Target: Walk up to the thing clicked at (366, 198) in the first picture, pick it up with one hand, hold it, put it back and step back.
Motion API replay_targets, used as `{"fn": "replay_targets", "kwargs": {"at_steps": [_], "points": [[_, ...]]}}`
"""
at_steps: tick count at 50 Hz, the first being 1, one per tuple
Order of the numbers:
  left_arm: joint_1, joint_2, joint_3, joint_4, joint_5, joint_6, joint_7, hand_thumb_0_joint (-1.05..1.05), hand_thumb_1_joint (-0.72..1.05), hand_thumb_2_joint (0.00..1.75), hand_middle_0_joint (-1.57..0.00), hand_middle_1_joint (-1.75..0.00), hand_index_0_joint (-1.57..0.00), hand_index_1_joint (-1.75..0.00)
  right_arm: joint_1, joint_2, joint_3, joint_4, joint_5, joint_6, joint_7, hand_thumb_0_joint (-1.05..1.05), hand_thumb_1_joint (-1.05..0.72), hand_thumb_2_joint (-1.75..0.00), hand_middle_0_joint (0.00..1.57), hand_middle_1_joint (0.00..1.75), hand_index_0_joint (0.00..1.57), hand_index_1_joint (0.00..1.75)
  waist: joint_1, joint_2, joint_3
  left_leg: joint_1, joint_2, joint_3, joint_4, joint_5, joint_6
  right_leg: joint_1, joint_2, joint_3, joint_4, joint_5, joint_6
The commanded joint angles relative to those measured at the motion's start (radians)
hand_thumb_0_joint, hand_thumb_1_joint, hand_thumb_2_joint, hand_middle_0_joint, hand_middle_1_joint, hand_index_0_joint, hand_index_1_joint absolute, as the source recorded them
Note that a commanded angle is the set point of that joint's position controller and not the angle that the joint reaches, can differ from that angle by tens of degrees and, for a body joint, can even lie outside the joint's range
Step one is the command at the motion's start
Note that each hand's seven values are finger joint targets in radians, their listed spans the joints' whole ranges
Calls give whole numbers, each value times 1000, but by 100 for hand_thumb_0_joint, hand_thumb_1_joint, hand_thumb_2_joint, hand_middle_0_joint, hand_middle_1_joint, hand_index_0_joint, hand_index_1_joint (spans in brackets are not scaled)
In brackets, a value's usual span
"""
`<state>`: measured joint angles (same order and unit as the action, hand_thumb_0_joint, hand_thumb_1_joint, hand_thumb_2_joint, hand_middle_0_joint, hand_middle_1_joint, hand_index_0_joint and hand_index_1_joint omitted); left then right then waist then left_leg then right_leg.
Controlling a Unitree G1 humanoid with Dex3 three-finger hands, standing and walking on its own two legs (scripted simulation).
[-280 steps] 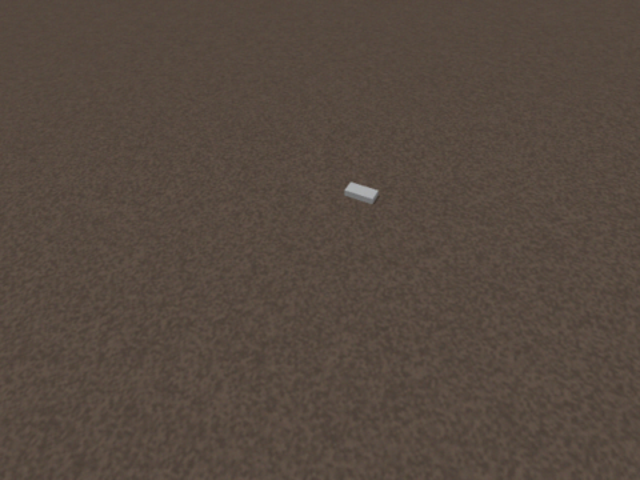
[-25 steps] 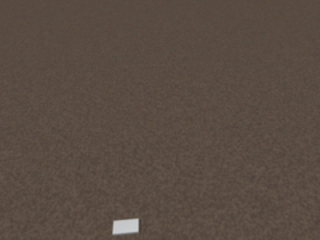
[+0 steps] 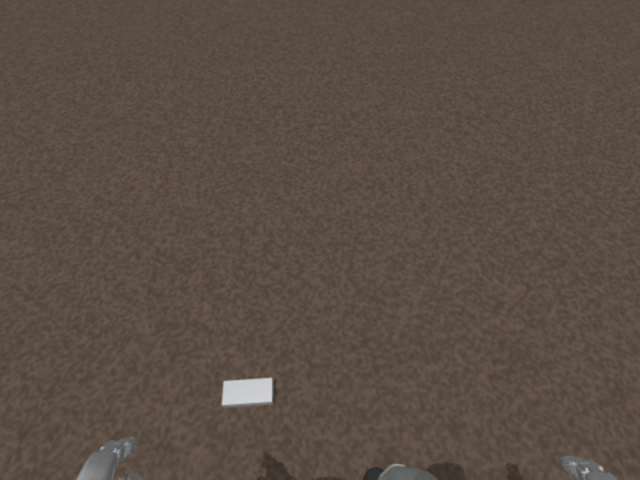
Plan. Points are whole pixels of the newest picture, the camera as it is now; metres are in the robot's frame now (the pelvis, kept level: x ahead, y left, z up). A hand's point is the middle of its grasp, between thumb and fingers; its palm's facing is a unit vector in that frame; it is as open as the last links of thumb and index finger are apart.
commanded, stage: walk up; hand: left
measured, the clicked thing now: (248, 392) +0.39 +0.26 -0.75
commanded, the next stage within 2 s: stand in 1.94 s
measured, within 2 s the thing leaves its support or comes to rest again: neither
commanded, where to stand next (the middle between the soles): +0.05 -0.01 m, yaw +1 degrees
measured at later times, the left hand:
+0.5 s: hand out of the picture -0.10 +0.28 -0.12, palm faces +0.05 -0.84 -0.54, open 7.4 cm
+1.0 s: hand out of the picture +0.09 +0.27 -0.16, palm faces +0.01 -0.92 -0.38, open 7.4 cm
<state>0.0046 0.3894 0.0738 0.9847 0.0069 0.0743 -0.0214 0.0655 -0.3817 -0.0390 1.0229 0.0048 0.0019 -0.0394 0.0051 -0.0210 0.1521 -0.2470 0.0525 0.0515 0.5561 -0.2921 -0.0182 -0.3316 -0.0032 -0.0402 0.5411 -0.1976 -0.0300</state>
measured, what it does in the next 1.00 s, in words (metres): steps on the spot: right foot, then left foot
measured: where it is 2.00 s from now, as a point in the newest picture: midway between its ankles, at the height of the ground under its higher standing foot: outside the picture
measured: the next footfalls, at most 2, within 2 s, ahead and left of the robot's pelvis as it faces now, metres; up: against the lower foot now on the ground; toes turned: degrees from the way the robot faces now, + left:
right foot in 0.24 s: -0.02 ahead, -0.16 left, +0.00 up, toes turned +1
left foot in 0.64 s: +0.04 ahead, +0.16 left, +0.00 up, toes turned +1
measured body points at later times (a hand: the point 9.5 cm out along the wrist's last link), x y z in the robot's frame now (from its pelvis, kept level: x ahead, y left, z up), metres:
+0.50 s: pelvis -0.05 -0.02 -0.01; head -0.03 -0.06 +0.44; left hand -0.10 +0.32 -0.09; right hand +0.04 -0.35 -0.14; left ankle +0.01 +0.15 -0.67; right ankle -0.06 -0.16 -0.73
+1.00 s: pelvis -0.03 -0.01 -0.02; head +0.03 +0.00 +0.42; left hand +0.09 +0.32 -0.14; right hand +0.06 -0.34 -0.12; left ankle +0.00 +0.16 -0.73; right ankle +0.00 -0.14 -0.71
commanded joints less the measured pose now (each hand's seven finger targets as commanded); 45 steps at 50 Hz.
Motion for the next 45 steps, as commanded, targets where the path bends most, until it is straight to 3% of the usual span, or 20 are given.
{"fn": "replay_targets", "kwargs": {"at_steps": [1, 4, 7, 9, 11, 12, 13, 14, 19, 22, 27, 30, 31, 32, 33, 34, 35, 38, 43, 45], "points": [[-25, 207, 49, -132, 12, 8, -2, 0, 90, 90, -20, -30, -20, -30, 74, -249, -73, -87, -3, -1, -18, 0, -90, -90, 20, 30, 20, 30, -19, 44, -302, 78, 132, -168, 68, 342, 153, 10, -123, 112, 158, 285, -103], [7, 189, 66, -168, 25, 41, -12, 0, 90, 90, -20, -30, -20, -30, 28, -365, -112, -157, -37, -12, -28, 0, -90, -90, 20, 30, 20, 30, -19, 226, -199, -158, 462, -483, -219, 384, 359, -37, 5, 176, 664, -394, -6], [93, 195, 73, -147, 8, 35, -12, 0, 90, 90, -20, -30, -20, -30, -56, -310, -99, -199, -45, -18, -35, 0, -90, -90, 20, 30, 20, 30, 50, 132, -156, -176, 326, -260, -84, 398, 261, -38, -7, 182, 672, -381, -9], [176, 160, 56, -102, -9, -21, -11, 0, 90, 90, -20, -30, -20, -30, -55, -262, -82, -199, -63, -25, -10, 0, -90, -90, 20, 30, 20, 30, 56, 207, -222, -94, 188, -152, -18, 75, 171, 73, -36, 95, 237, -370, -16], [366, 182, 72, -20, 9, -82, 15, 0, 90, 90, -20, -30, -20, -30, -8, -225, -78, -199, -82, 18, 27, 0, -90, -90, 20, 30, 20, 30, 106, 72, -221, -186, 47, -57, 265, -197, 146, 322, 35, 33, -117, -199, 58], [407, 325, 103, -33, 34, -112, 43, 0, 90, 90, -20, -30, -20, -30, 40, -146, -52, -224, -85, 38, 38, 0, -90, -90, 20, 30, 20, 30, 103, -167, -120, -467, -45, -50, 497, -369, 95, 379, -126, 402, -222, -375, 46], [345, 430, 120, -92, 51, -128, 64, 0, 90, 90, -20, -30, -20, -30, 21, -162, -60, -274, -95, 50, 48, 0, -90, -90, 20, 30, 20, 30, 83, -153, -81, -607, -65, -178, 621, -348, 52, 233, -384, 816, -350, -565, -101], [263, 477, 119, -116, 47, -133, 79, 0, 90, 90, -20, -30, -20, -30, -52, -247, -87, -288, -86, 54, 48, 0, -90, -90, 20, 30, 20, 30, 68, -67, -30, -570, 4, -315, 635, -293, 41, 85, -467, 928, -417, -641, -197], [265, 320, 96, -118, 30, -174, 106, 0, 90, 90, -20, -30, -20, -30, 124, -247, -128, -221, -78, 72, 103, 0, -90, -90, 20, 30, 20, 30, -15, -33, -36, -373, -13, -280, 598, -14, 1, 86, -248, 360, -227, -159, -70], [322, 305, 97, -130, 30, -183, 108, 0, 90, 90, -20, -30, -20, -30, 110, -223, -134, -250, -80, 80, 114, 0, -90, -90, 20, 30, 20, 30, 0, -73, -45, -366, -27, -264, 562, 5, -11, 115, -243, 294, -183, -8, -109], [278, 289, 78, -170, 45, -166, 62, 0, 90, 90, -20, -30, -20, -30, 71, -210, -114, -220, -31, 39, 103, 0, -90, -90, 20, 30, 20, 30, 25, -243, -40, -191, -22, -107, 239, -120, -3, 30, -195, 203, -168, -286, -149], [242, 274, 54, -180, 32, -130, 43, 0, 90, 90, -20, -30, -20, -30, 189, -198, -108, -161, -19, 7, 81, 0, -90, -90, 20, 30, 20, 30, -48, -210, -103, 118, -63, -10, -2, -29, 18, -86, -185, 159, 21, -42, -127], [300, 207, 34, -170, 32, -120, 41, 0, 90, 90, -20, -30, -20, -30, 274, -224, -117, -131, -24, -11, 67, 0, -90, -90, 20, 30, 20, 30, -76, -33, -166, 239, -71, -53, -78, -22, 24, -99, -136, 106, 271, -3, -84], [368, 123, 4, -169, 20, -117, 41, 0, 90, 90, -20, -30, -20, -30, 294, -280, -129, -144, -42, -27, 55, 0, -90, -90, 20, 30, 20, 30, -66, 176, -189, 265, 77, -318, -179, -146, 69, -181, -55, 62, 484, -202, -24], [344, 185, 14, -179, 9, -114, 51, 0, 90, 90, -20, -30, -20, -30, 289, -417, -143, -167, -29, -35, 58, 0, -90, -90, 20, 30, 20, 30, -68, 297, -185, 184, 316, -771, -302, -276, 222, -310, 50, 86, 568, -420, -10], [285, 276, 34, -157, 15, -114, 63, 0, 90, 90, -20, -30, -20, -30, 258, -431, -151, -172, -15, -35, 60, 0, -90, -90, 20, 30, 20, 30, -68, 183, -119, 66, 363, -827, -328, -362, 308, -278, 1, 193, 645, -409, -20], [293, 290, 34, -146, 6, -117, 60, 0, 90, 90, -20, -30, -20, -30, 205, -365, -133, -193, -17, -32, 56, 0, -90, -90, 20, 30, 20, 30, -35, 115, -60, 37, 285, -619, -276, -284, 285, -283, -26, 189, 662, -350, -14], [341, 252, 40, -95, 7, -99, 38, 0, 90, 90, -20, -30, -20, -30, 172, -302, -94, -189, -16, -65, 33, 0, -90, -90, 20, 30, 20, 30, 5, 117, -40, -31, 198, -407, -191, -38, 209, -196, -71, 165, 493, -250, -2], [231, 218, 72, -186, 24, -26, 18, 0, 90, 90, -20, -30, -20, -30, 209, -313, -97, -204, -21, -52, -24, 0, -90, -90, 20, 30, 20, 30, -8, 175, -75, -43, 259, -337, -36, 721, 270, -145, -36, 108, 517, -285, 28], [195, 207, 75, -218, 21, -13, 14, 0, 90, 90, -20, -30, -20, -30, 210, -320, -101, -221, -23, -50, -37, 0, -90, -90, 20, 30, 20, 30, -20, 197, -133, -17, 247, -331, -5, 757, 271, -147, -27, 113, 523, -278, 29]]}}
